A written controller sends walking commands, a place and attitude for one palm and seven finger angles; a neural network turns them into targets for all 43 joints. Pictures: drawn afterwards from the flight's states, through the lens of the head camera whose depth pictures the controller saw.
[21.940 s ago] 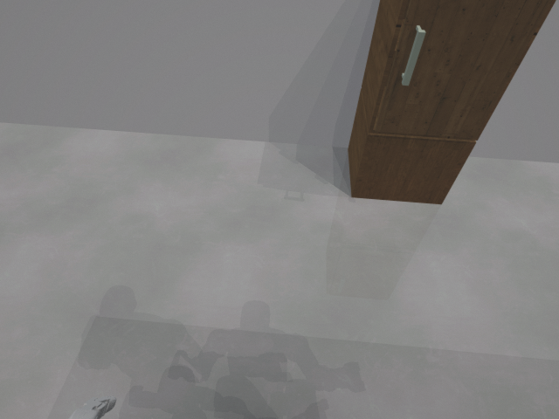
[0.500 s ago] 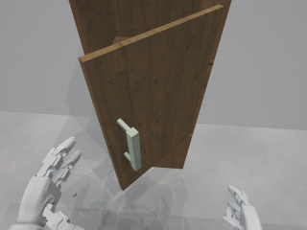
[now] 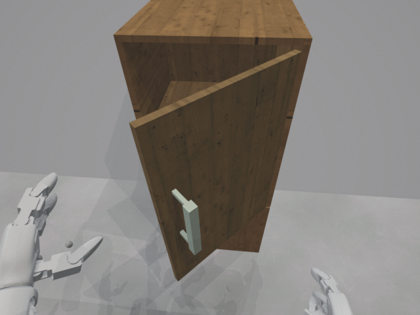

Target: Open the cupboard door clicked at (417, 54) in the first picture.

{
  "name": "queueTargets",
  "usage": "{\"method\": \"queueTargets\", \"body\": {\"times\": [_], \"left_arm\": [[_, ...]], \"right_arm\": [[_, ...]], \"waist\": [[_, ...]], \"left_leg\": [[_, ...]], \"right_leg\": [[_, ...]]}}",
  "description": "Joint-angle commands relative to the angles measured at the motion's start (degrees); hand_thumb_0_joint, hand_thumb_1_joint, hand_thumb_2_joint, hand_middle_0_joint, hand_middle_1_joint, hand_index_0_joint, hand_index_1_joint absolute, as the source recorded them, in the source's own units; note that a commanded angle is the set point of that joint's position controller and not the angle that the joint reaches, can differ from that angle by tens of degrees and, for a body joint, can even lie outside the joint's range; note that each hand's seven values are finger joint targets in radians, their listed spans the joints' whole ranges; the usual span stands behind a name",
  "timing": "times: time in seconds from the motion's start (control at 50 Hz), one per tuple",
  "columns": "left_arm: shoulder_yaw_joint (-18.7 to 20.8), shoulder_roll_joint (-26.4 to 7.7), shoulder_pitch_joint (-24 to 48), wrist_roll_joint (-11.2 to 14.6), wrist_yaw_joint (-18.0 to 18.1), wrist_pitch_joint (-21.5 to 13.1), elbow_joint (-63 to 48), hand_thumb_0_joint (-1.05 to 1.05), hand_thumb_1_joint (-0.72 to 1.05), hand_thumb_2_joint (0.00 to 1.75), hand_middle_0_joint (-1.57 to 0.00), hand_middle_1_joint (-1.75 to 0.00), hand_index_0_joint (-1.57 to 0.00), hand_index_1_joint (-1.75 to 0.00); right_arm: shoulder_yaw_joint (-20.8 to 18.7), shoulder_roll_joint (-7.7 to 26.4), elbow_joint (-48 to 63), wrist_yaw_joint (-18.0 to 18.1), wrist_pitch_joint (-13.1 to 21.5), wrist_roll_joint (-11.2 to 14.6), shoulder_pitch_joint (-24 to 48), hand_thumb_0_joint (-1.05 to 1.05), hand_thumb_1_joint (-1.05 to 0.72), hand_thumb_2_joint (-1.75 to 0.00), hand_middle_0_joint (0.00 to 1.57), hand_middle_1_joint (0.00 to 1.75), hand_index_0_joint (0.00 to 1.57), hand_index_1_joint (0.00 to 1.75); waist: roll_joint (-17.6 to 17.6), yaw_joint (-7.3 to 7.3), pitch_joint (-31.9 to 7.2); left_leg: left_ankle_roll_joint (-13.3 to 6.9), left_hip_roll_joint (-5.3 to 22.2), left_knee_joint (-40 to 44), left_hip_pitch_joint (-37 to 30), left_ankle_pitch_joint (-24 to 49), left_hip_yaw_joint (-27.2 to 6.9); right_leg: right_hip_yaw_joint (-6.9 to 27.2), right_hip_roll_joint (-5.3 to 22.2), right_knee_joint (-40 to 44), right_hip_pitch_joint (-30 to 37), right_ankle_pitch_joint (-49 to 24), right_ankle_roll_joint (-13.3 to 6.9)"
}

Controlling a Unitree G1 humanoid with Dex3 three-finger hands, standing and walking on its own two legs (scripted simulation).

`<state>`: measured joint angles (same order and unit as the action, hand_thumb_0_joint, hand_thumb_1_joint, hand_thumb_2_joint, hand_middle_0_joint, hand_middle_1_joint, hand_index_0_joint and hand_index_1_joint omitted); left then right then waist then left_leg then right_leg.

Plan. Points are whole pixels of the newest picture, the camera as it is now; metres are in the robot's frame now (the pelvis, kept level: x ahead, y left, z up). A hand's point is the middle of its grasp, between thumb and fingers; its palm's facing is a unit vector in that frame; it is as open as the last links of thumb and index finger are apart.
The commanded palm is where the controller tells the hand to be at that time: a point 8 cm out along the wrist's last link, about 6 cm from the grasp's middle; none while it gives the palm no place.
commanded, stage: draw the hand back to the body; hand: left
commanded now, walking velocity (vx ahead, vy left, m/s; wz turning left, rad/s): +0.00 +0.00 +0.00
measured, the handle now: (186, 223) +0.31 +0.09 -0.01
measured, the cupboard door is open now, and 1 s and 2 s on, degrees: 46 46 46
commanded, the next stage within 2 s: step back with the hand held close in 0.62 s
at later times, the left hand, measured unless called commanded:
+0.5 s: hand (58, 223) +0.20 +0.25 +0.16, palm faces +0.44 -0.81 -0.39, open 7.5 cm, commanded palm +0.15 +0.29 +0.18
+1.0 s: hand (63, 224) +0.19 +0.24 +0.16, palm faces +0.33 -0.81 -0.49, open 7.4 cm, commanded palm +0.13 +0.29 +0.19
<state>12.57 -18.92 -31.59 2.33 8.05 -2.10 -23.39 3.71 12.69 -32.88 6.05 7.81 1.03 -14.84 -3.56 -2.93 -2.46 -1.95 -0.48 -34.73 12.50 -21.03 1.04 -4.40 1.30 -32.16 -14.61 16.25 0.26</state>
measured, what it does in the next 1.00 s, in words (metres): stands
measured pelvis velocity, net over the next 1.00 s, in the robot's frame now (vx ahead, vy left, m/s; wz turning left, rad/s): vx -0.02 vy -0.01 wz -0.03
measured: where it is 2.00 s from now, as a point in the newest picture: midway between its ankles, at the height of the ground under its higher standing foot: outside the picture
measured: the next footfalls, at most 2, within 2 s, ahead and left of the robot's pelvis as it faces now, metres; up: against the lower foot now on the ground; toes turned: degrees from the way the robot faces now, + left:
none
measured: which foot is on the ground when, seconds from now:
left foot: down 0.00-1.00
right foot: down 0.00-1.00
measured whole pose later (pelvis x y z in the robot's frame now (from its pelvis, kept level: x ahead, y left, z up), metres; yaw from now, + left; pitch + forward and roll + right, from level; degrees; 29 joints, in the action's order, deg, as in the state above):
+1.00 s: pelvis -0.02 -0.01 +0.01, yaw -2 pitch +0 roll -1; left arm 20.9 -21.5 -30.9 2.6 5.9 -7.9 -25.3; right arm 0.2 14.2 -33.2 4.4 2.2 0.3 -8.7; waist -3.0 -0.2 1.8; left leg -1.3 0.4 -25.2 11.0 -14.4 2.3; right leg -3.3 -0.1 -21.3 -13.0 8.4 -0.4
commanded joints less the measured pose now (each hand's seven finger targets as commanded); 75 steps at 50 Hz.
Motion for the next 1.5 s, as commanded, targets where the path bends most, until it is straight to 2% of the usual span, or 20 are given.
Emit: {"method": "queueTargets", "body": {"times": [0.0, 0.18, 0.22, 0.3, 0.36, 0.52, 0.7, 0.72, 0.74, 0.76, 0.8, 0.86, 0.92, 1.02, 1.04, 1.14, 1.2, 1.28, 1.4, 1.48], "left_arm": [[8.8, -9.1, 4.8, -0.1, 0.6, -4.4, -11.0, 0.00, 0.51, 0.74, -0.19, -0.30, -0.19, -0.30], [13.7, -11.8, 11.1, 0.4, 0.4, -5.9, -12.7, 0.00, 0.83, 0.87, -0.20, -0.30, -0.20, -0.30], [15.0, -12.4, 11.4, 0.5, 0.4, -6.3, -12.8, 0.00, 0.90, 0.90, -0.20, -0.30, -0.20, -0.30], [11.9, -8.5, 8.8, 0.8, -0.8, -5.6, -8.3, 0.00, 0.90, 0.90, -0.20, -0.30, -0.20, -0.30], [12.3, -9.1, 9.1, 1.0, -0.9, -5.6, -7.3, 0.00, 0.90, 0.90, -0.20, -0.30, -0.20, -0.30], [14.1, -11.9, 11.4, 0.3, -0.3, -6.7, -12.8, 0.00, 0.90, 0.90, -0.20, -0.30, -0.20, -0.30], [13.2, -10.2, 10.2, 0.6, -0.8, -6.4, -7.6, 0.00, 0.90, 0.90, -0.20, -0.30, -0.20, -0.30], [13.3, -11.5, 15.9, 0.6, -0.8, -7.1, -13.3, 0.00, 0.90, 0.90, -0.20, -0.30, -0.20, -0.30], [22.2, -20.9, 25.4, -0.4, 0.1, -10.1, -14.3, 0.00, 0.90, 0.90, -0.20, -0.30, -0.20, -0.30], [17.3, -13.6, 14.9, 0.0, -0.8, -9.9, -8.2, 0.00, 0.90, 0.90, -0.20, -0.30, -0.20, -0.30], [15.0, -11.4, 7.7, 0.0, -1.4, -9.0, -7.1, 0.00, 0.90, 0.90, -0.20, -0.30, -0.20, -0.30], [15.4, -11.4, 3.1, 0.2, -1.2, -9.6, -10.0, 0.00, 0.90, 0.90, -0.20, -0.30, -0.20, -0.30], [17.1, -13.4, 0.9, 0.4, -0.7, -9.8, -14.0, 0.00, 0.90, 0.90, -0.20, -0.30, -0.20, -0.30], [19.9, -15.8, -0.4, 0.7, 0.2, -9.8, -16.2, 0.00, 0.90, 0.90, -0.20, -0.30, -0.20, -0.30], [20.2, -16.1, 0.2, 0.6, 0.3, -9.9, -17.1, 0.00, 0.90, 0.90, -0.20, -0.30, -0.20, -0.30], [19.3, -14.9, 0.5, -0.1, 0.6, -10.4, -16.8, 0.00, 0.90, 0.90, -0.20, -0.30, -0.20, -0.30], [18.7, -13.9, 1.0, -0.8, 0.8, -10.6, -15.6, 0.00, 0.90, 0.90, -0.20, -0.30, -0.20, -0.30], [18.8, -13.6, 3.4, -2.0, 1.0, -11.5, -15.6, 0.00, 0.90, 0.90, -0.20, -0.30, -0.20, -0.30], [19.2, -14.4, 6.2, -2.4, 1.6, -12.9, -18.5, 0.00, 0.90, 0.90, -0.20, -0.30, -0.20, -0.30], [20.8, -15.3, 5.1, -2.3, 2.0, -14.0, -20.6, 0.00, 0.90, 0.90, -0.20, -0.30, -0.20, -0.30]], "right_arm": [[-3.1, 6.1, 8.3, -0.1, 3.7, -0.5, 8.3, 0.00, -0.90, -0.90, 0.20, 0.30, 0.20, 0.30], [-3.6, 6.1, 6.4, -0.9, 3.9, -1.0, 9.9, 0.00, -0.90, -0.90, 0.20, 0.30, 0.20, 0.30], [-3.7, 6.0, 6.0, -1.1, 3.8, -1.1, 9.8, 0.00, -0.90, -0.90, 0.20, 0.30, 0.20, 0.30], [-4.2, 6.3, 5.5, -1.8, 2.9, -1.0, 10.1, 0.00, -0.90, -0.90, 0.20, 0.30, 0.20, 0.30], [-4.4, 6.6, 5.6, -1.8, 2.3, -1.1, 10.4, 0.00, -0.90, -0.90, 0.20, 0.30, 0.20, 0.30], [-4.4, 5.9, 5.3, -1.4, 3.1, -1.4, 11.2, 0.00, -0.90, -0.90, 0.20, 0.30, 0.20, 0.30], [-4.7, 5.8, 4.3, -1.4, 3.0, -1.2, 11.4, 0.00, -0.90, -0.90, 0.20, 0.30, 0.20, 0.30], [-4.6, 6.0, 4.8, -1.5, 3.3, -1.2, 12.1, 0.00, -0.90, -0.90, 0.20, 0.30, 0.20, 0.30], [-3.2, 5.9, 7.1, -1.4, 2.3, -0.2, 11.2, 0.00, -0.90, -0.90, 0.20, 0.30, 0.20, 0.30], [-4.4, 6.3, 5.9, -1.1, 1.4, -0.8, 10.7, 0.00, -0.90, -0.90, 0.20, 0.30, 0.20, 0.30], [-5.1, 7.3, 6.6, -1.7, -0.2, -1.0, 11.2, 0.00, -0.90, -0.90, 0.20, 0.30, 0.20, 0.30], [-5.6, 7.7, 7.3, -1.6, -1.6, -1.2, 11.0, 0.00, -0.90, -0.90, 0.20, 0.30, 0.20, 0.30], [-6.2, 7.7, 8.5, -1.5, -2.9, -0.9, 10.8, 0.00, -0.90, -0.90, 0.20, 0.30, 0.20, 0.30], [-6.8, 7.1, 10.0, -0.9, -4.4, -0.5, 10.9, 0.00, -0.90, -0.90, 0.20, 0.30, 0.20, 0.30], [-6.8, 7.3, 10.1, -0.7, -4.4, -0.5, 11.4, 0.00, -0.90, -0.90, 0.20, 0.30, 0.20, 0.30], [-6.9, 8.0, 10.5, -0.5, -4.0, -0.7, 11.4, 0.00, -0.90, -0.90, 0.20, 0.30, 0.20, 0.30], [-6.8, 8.4, 10.9, -0.7, -3.6, -0.6, 10.5, 0.00, -0.90, -0.90, 0.20, 0.30, 0.20, 0.30], [-6.9, 8.7, 11.2, -0.8, -2.7, -0.7, 9.4, 0.00, -0.90, -0.90, 0.20, 0.30, 0.20, 0.30], [-6.6, 8.6, 10.7, -1.1, -1.3, -1.2, 8.1, 0.00, -0.90, -0.90, 0.20, 0.30, 0.20, 0.30], [-6.5, 8.3, 10.5, -1.0, -0.1, -1.1, 8.0, 0.00, -0.90, -0.90, 0.20, 0.30, 0.20, 0.30]], "waist": [[0.0, -0.42, -0.5], [-3.1, -0.85, -0.6], [-1.7, -0.97, -1.5], [-0.6, -0.65, 1.3], [2.6, -0.75, 1.5], [-2.7, -1.14, -2.5], [0.6, -0.93, 2.1], [-0.4, -0.85, -1.0], [-2.7, 1.65, 6.8], [4.0, 1.86, 4.8], [5.6, 1.92, 2.3], [0.5, 2.10, -3.7], [0.8, 2.23, -8.4], [3.6, 2.27, -8.5], [2.1, 2.22, -8.5], [-3.0, 1.86, -4.5], [-2.2, 1.96, -2.0], [0.9, 2.60, 0.9], [1.4, 3.26, 1.8], [-3.8, 2.89, -1.0]], "left_leg": [[1.6, 1.8, 10.5, 1.0, 17.5, -2.1], [1.7, 1.7, 13.9, -3.0, 19.3, -1.4], [1.8, 1.7, 14.1, -3.9, 21.1, -1.5], [1.6, 2.1, 14.8, -4.4, 22.4, -0.9], [1.2, 1.9, 15.3, -4.3, 20.5, -0.8], [1.2, 1.2, 15.4, -6.7, 20.8, -0.6], [0.7, 1.3, 16.0, -6.1, 18.5, -0.1], [0.6, 1.1, 15.8, -7.4, 18.8, -0.2], [0.2, 1.6, 15.0, -1.3, 12.1, -1.2], [0.1, 1.9, 13.2, -0.8, 11.8, -2.3], [0.0, 1.7, 11.8, -3.2, 14.1, -1.3], [0.5, 2.4, 12.0, -2.5, 20.2, -1.3], [0.8, 3.1, 11.3, -2.3, 25.2, -1.3], [1.1, 3.5, 10.6, 0.7, 26.1, -2.0], [1.1, 3.6, 10.6, 0.9, 26.1, -2.2], [-0.5, 5.6, 14.9, 9.1, 16.6, -4.3], [-2.2, 7.4, 17.9, 18.6, 3.1, -5.8], [-3.4, 6.9, 17.0, 26.8, -12.5, -6.5], [-3.0, 5.2, 12.7, 24.5, -16.6, -7.0], [-3.5, 7.4, 17.4, 26.6, -16.3, -10.0]], "right_leg": [[1.2, -0.7, 6.6, 7.5, -10.0, -1.8], [1.8, -0.8, 10.3, 11.5, -12.3, -1.8], [1.6, -1.0, 10.5, 12.4, -13.8, -1.8], [1.7, -1.0, 11.6, 11.4, -14.5, -1.4], [1.8, -1.0, 12.4, 12.0, -13.9, -1.3], [2.3, -0.9, 12.9, 13.8, -14.6, -1.5], [2.5, -1.1, 14.7, 11.7, -12.6, -1.1], [2.8, -1.0, 14.6, 12.7, -13.2, -1.0], [6.9, 1.3, 17.0, 6.8, -13.1, -1.1], [6.9, 2.4, 17.4, 6.1, -12.7, -1.1], [7.3, 3.1, 17.8, 5.2, -14.8, -1.3], [5.8, 3.4, 13.5, 9.1, -22.1, -1.5], [5.2, 3.0, 10.4, 11.1, -27.6, -1.0], [5.5, 3.0, 7.7, 10.7, -30.1, -1.0], [5.5, 2.9, 7.4, 10.4, -29.5, -1.0], [4.8, 0.7, 4.2, 10.9, -19.1, 0.0], [5.3, 0.0, 0.4, 14.2, -14.1, 0.3], [7.6, 1.1, 0.7, 14.2, -7.3, 0.1], [9.9, 2.3, 5.9, 5.3, 7.0, -0.8], [7.1, -0.8, -1.9, 10.1, -1.3, 0.0]]}}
